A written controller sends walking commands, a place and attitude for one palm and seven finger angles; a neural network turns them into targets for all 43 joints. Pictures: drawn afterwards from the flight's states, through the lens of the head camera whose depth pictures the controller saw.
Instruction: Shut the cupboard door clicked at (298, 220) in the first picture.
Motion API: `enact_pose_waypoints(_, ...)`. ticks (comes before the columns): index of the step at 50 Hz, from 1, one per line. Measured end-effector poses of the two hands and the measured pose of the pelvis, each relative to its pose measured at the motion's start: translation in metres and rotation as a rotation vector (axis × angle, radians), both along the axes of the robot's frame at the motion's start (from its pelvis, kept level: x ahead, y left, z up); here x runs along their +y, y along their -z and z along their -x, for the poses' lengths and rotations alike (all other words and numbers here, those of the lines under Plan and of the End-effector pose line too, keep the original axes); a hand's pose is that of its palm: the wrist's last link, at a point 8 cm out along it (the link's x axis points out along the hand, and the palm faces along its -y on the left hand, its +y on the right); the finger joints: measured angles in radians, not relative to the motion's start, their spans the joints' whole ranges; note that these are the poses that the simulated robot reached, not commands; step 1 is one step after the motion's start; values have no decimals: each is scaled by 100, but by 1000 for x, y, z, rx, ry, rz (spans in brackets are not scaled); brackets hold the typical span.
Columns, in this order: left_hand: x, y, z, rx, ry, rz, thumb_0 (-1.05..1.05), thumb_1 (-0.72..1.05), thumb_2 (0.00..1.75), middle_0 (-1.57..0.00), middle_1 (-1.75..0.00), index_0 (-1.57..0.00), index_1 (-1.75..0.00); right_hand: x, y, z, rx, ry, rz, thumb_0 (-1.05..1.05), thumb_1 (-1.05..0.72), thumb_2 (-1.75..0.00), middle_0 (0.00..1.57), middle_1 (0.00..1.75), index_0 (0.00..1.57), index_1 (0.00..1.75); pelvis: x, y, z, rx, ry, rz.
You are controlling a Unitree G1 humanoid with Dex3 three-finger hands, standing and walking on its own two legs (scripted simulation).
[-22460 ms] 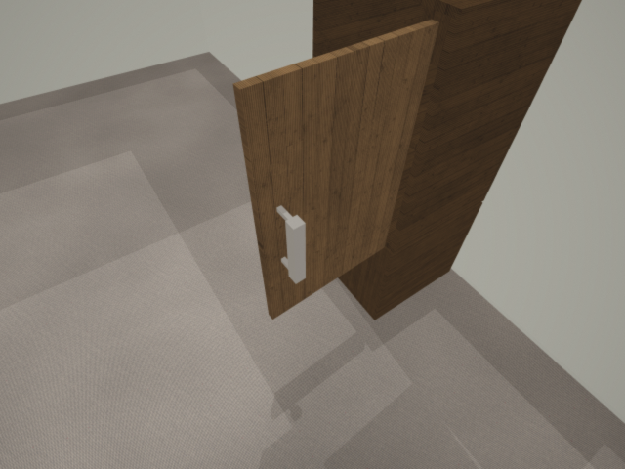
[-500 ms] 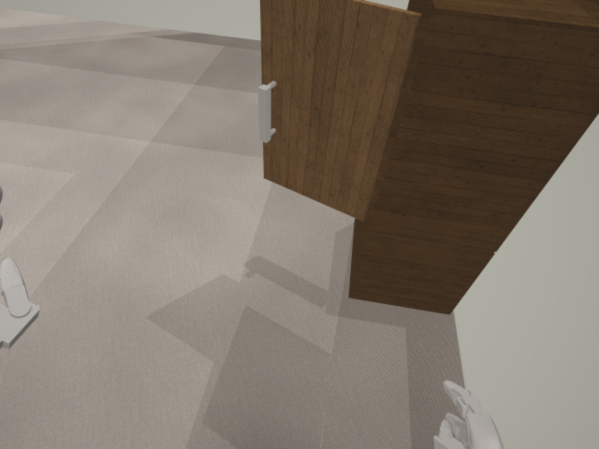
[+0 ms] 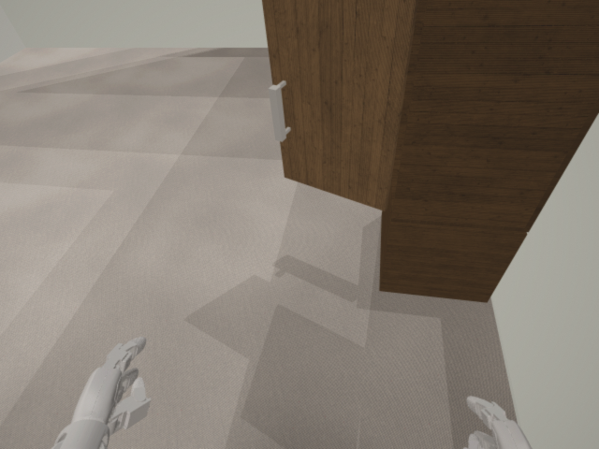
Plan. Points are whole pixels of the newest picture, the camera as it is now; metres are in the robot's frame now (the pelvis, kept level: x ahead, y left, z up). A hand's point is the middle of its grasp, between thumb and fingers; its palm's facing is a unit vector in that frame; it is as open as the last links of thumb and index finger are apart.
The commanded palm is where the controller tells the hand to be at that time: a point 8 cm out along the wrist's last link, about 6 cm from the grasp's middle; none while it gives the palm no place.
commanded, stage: let the arm hang, fingers relaxed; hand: left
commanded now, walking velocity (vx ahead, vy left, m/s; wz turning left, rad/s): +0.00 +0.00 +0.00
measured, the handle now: (281, 111) +1.00 +0.10 -0.06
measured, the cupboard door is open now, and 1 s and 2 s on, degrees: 69 69 69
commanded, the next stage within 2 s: look to check the result in 0.94 s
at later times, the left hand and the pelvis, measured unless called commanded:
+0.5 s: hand out of the picture +0.00 +0.23 -0.15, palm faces +0.00 -0.95 -0.32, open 7.3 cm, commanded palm none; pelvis +0.01 +0.00 +0.01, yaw +0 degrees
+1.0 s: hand out of the picture +0.10 +0.21 -0.15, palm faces -0.02 -0.96 -0.29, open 7.4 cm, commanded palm none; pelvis +0.03 -0.01 +0.02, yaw +0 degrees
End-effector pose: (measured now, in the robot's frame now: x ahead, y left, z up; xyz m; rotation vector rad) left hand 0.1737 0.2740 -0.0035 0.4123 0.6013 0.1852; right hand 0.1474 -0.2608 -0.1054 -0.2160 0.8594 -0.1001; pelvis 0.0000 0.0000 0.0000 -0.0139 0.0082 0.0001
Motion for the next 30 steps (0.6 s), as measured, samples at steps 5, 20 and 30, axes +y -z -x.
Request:
enact_pose_waypoints(5,-47,99,68,414,-16,186,1,91,89,-21,-30,-20,-30,-11,7,44,165,37,42,1,-90,-90,20,30,20,30,-5,1,2,-9,-1,-12)
enact_pose_waypoints(20,-17,122,181,765,-232,180,0,93,89,-21,-30,-21,-30,-4,19,138,502,128,37,1,-90,-90,20,30,20,30,-7,-10,-2,-25,-8,7)
enact_pose_waypoints(30,5,106,151,698,-238,117,1,91,89,-20,-30,-20,-30,1,24,108,430,121,4,1,-90,-90,20,30,20,30,-3,-13,-9,-34,5,-6)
